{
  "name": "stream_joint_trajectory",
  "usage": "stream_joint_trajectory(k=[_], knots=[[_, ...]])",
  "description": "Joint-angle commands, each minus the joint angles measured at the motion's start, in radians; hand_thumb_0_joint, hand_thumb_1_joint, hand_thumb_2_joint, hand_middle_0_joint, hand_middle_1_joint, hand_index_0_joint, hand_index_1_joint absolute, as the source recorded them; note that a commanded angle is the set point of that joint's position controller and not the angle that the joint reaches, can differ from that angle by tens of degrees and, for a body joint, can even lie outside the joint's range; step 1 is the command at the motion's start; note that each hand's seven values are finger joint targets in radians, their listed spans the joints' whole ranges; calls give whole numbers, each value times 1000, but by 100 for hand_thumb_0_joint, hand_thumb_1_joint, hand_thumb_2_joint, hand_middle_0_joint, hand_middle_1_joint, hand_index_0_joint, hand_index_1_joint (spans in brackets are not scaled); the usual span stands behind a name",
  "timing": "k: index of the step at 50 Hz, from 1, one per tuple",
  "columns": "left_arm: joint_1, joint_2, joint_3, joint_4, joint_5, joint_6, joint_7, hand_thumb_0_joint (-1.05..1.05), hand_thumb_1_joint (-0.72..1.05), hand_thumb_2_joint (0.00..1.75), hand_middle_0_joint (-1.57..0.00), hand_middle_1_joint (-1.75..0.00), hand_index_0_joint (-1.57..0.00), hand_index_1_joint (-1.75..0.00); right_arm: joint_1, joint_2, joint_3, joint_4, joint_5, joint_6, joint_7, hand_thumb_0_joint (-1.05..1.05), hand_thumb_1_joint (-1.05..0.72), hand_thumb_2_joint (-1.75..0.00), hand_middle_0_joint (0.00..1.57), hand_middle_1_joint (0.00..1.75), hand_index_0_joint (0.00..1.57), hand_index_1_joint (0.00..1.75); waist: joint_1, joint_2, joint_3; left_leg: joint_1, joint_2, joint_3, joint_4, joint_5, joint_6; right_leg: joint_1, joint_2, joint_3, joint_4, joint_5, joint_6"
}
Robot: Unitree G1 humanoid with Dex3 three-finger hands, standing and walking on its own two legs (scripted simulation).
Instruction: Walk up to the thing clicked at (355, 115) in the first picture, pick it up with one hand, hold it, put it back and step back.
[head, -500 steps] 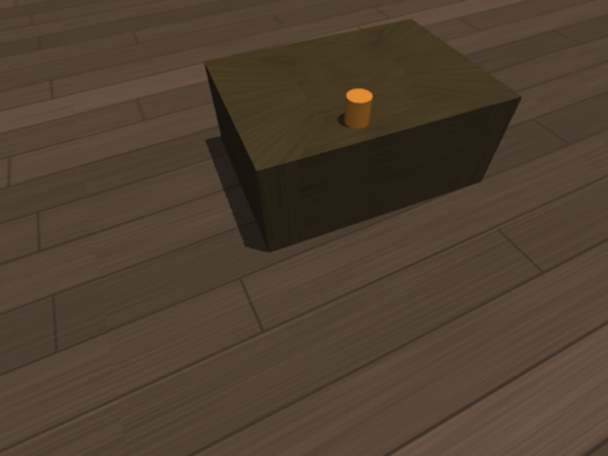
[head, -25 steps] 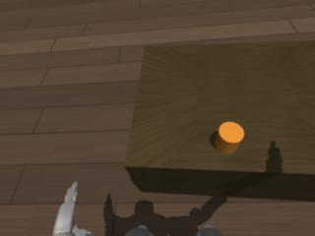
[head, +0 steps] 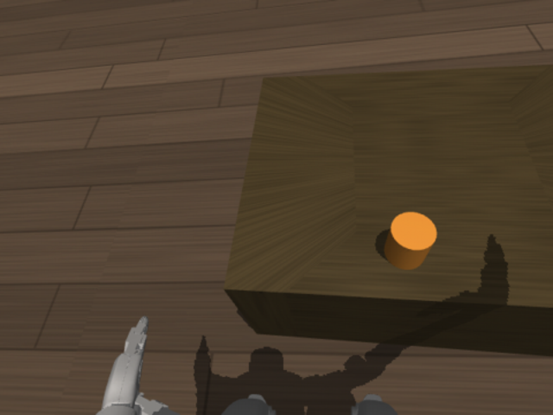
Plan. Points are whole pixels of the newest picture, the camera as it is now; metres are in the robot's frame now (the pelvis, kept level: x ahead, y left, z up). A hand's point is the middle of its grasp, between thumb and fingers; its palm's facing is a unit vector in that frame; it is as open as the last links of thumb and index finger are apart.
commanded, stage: go down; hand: right
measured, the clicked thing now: (408, 241) +0.48 -0.19 -0.23
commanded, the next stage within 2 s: approach in 0.02 s
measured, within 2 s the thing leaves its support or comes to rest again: neither
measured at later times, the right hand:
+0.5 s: hand (551, 229) +0.40 -0.35 -0.02, palm faces +0.18 +0.98 +0.07, open 17.7 cm
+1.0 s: hand (454, 264) +0.43 -0.28 -0.23, palm faces +0.18 +0.98 +0.07, open 17.7 cm
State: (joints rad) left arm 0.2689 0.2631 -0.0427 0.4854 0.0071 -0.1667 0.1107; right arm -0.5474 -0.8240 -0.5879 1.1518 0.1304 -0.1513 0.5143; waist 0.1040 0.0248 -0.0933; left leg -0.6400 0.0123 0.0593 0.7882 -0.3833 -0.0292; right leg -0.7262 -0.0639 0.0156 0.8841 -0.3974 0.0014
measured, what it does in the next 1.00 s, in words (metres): lowers itself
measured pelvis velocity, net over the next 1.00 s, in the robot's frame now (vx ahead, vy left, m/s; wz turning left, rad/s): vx -0.05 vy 0.00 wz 0.10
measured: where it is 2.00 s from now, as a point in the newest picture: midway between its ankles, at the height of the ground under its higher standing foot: outside the picture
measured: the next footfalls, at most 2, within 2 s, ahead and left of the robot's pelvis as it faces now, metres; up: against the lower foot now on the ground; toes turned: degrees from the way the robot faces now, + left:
none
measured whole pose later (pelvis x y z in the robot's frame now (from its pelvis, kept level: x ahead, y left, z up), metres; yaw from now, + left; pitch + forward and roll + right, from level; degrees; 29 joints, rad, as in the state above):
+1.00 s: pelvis -0.05 +0.00 -0.17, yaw +6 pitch +31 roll +9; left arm 0.41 0.32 0.07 -0.21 0.10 -0.21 -0.05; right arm -0.62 -0.74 -0.79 1.19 0.11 -0.66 0.39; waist 0.34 0.08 -0.14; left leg -1.51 -0.02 0.10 1.57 -0.61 -0.02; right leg -1.61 -0.10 0.11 1.68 -0.63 0.01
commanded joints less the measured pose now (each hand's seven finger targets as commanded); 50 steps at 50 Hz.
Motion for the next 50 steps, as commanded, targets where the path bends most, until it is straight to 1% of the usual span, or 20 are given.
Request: stream_joint_trajectory(k=[1, 5, 6, 8, 9, 12, 14, 19, 23, 24, 25, 26, 30, 33, 35, 38, 40, 44, 48, 50], knots=[[5, 195, 95, -168, -2, -64, 14, 0, -52, 4, -5, -6, -6, -5, -316, -401, -53, -178, 21, -70, 6, 0, 58, -3, 5, 5, 5, 5, -7, -233, -340, 34, -38, -2, -83, 220, 49, 338, 20, 30, -128, 324, -7], [14, 154, 58, -167, -2, -61, 4, 0, -53, 5, -5, -6, -5, -5, -320, -419, -70, -176, 26, -78, 4, 0, 61, -3, 4, 5, 4, 5, -23, -231, -330, 51, -35, -10, -85, 219, 48, 297, 29, 22, -128, 285, -12], [-22, 194, 85, -218, 0, -67, 9, 0, -56, 6, -5, -4, -3, -5, -308, -410, -68, -148, 29, -78, 5, 0, 61, -3, 2, 6, 4, 6, -11, -193, -325, 41, -40, -3, -79, 204, 48, 284, 22, 31, -130, 268, -9], [16, 159, 66, -149, 4, -62, 4, 0, -54, 4, -4, -4, -4, -4, -338, -417, -70, -138, 26, -89, 7, 0, 59, -3, 5, 5, 5, 5, -6, -228, -310, 12, -37, -11, -68, 209, 50, 265, 22, 28, -114, 286, -6], [12, 149, 54, -149, 3, -64, 2, 0, -54, 4, -4, -4, -4, -4, -350, -402, -72, -154, 32, -98, 11, 0, 60, -4, 4, 5, 5, 5, -17, -227, -326, 3, -38, -10, -56, 211, 52, 267, 19, 32, -106, 305, -7], [-49, 185, 83, -222, 9, -82, 3, 0, -55, 5, -4, -4, -3, -5, -323, -350, -64, -81, 52, -138, 27, 0, 60, -3, 4, 5, 5, 5, 14, -166, -336, -35, -38, -11, -20, 216, 47, 230, 19, 35, -57, 304, -13], [-39, 138, 38, -197, 13, -86, -10, 0, -56, 5, -4, -4, -3, -5, -324, -290, -45, -39, 68, -185, 37, 0, 61, -4, 4, 5, 5, 5, 20, -144, -294, -92, -38, -15, 12, 176, 46, 148, 25, 35, -25, 239, -19], [23, 213, 111, -301, 23, -105, -19, 0, -57, 6, -4, -4, -3, -5, -287, -251, -65, -25, 116, -303, 60, 0, 61, -3, 5, 5, 5, 5, 70, -152, -418, -202, -51, -10, 126, 169, 41, 137, 21, 56, 90, 302, -18], [103, 211, 123, -398, 34, -104, -35, 0, -57, 6, -4, -4, -3, -5, -324, -295, -129, -97, 119, -371, 47, 0, 61, -3, 4, 5, 5, 5, 79, -220, -505, -260, -56, -9, 207, 180, 42, 129, 15, 67, 171, 390, -10], [124, 204, 129, -377, 36, -100, -41, 0, -57, 6, -4, -4, -3, -5, -304, -276, -128, -49, 122, -380, 43, 0, 61, -2, 5, 5, 5, 5, 86, -211, -441, -298, -57, -8, 225, 164, 42, 69, 18, 64, 195, 356, -11], [144, 185, 118, -366, 41, -95, -50, 0, -56, 6, -4, -4, -3, -5, -307, -269, -130, -35, 116, -391, 34, 0, 61, -3, 4, 5, 5, 5, 81, -215, -386, -340, -56, -13, 247, 130, 46, 2, 21, 59, 208, 292, -10], [118, 193, 130, -413, 45, -101, -54, 0, -55, 5, -4, -4, -3, -5, -338, -292, -148, -89, 105, -409, 22, 0, 61, -2, 5, 5, 5, 5, 85, -229, -427, -350, -54, -16, 269, 121, 49, -17, 20, 60, 227, 251, -13], [138, 189, 139, -518, 67, -99, -69, 0, -55, 6, -4, -4, -3, -4, -384, -376, -195, -170, 39, -462, -23, 0, 61, -1, 5, 5, 6, 5, 77, -345, -551, -380, -54, -18, 343, 142, 55, 15, 12, 58, 295, 308, 2], [85, 207, 176, -494, 81, -98, -80, 0, -55, 6, -4, -4, -3, -4, -369, -281, -159, -78, 33, -494, -30, 0, 61, -1, 6, 4, 6, 4, 104, -373, -491, -503, -60, -4, 418, 81, 59, -79, -2, 74, 357, 288, 11], [56, 264, 226, -569, 82, -104, -81, 0, -56, 6, -4, -3, -3, -4, -377, -333, -200, -103, 28, -514, -45, 0, 61, -2, 5, 5, 5, 5, 121, -365, -551, -537, -60, -1, 449, 63, 62, -117, -11, 84, 402, 242, 5], [83, 249, 207, -708, 88, -110, -96, 0, -55, 6, -4, -4, -3, -4, -350, -289, -188, -69, 8, -525, -53, 0, 61, -4, 4, 6, 5, 6, 161, -374, -647, -514, -65, 6, 488, 117, 61, -120, -12, 86, 460, 276, 1], [160, 211, 175, -671, 89, -101, -113, 0, -56, 6, -4, -4, -3, -5, -286, -210, -160, 48, 8, -527, -53, 0, 61, -4, 4, 6, 4, 6, 180, -333, -537, -582, -73, 20, 527, 75, 64, -246, -7, 94, 495, 222, -2], [177, 307, 286, -803, 80, -103, -123, 0, -56, 5, -5, -5, -4, -5, -320, -303, -217, -85, -1, -549, -87, 0, 61, -3, 5, 5, 5, 5, 191, -390, -612, -682, -69, 26, 607, 23, 72, -248, -19, 113, 539, 154, 9], [221, 278, 290, -898, 79, -99, -140, 0, -56, 5, -5, -5, -4, -5, -368, -260, -216, -218, -15, -563, -149, 0, 61, -2, 4, 5, 5, 5, 183, -456, -696, -676, -72, 31, 634, 33, 71, -212, -15, 106, 569, 169, 9], [236, 279, 302, -937, 78, -92, -144, 0, -55, 5, -4, -5, -4, -5, -374, -191, -162, -243, -25, -555, -172, 0, 61, -1, 4, 5, 4, 5, 208, -476, -703, -678, -75, 32, 630, 44, 69, -192, -16, 101, 575, 184, 8]])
